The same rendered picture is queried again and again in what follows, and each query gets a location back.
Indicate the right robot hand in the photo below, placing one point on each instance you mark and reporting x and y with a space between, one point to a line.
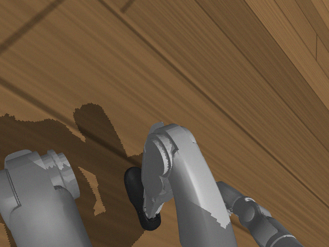
229 195

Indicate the right robot arm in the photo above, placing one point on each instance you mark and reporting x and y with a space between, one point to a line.
266 231

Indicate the right robot foot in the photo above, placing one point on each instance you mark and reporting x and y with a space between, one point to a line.
135 189

